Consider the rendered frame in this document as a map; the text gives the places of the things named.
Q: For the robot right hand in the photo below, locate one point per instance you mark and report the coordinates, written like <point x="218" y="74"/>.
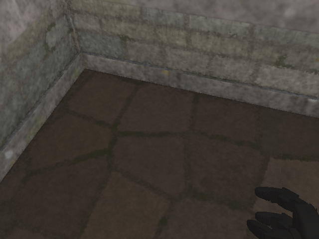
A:
<point x="304" y="223"/>

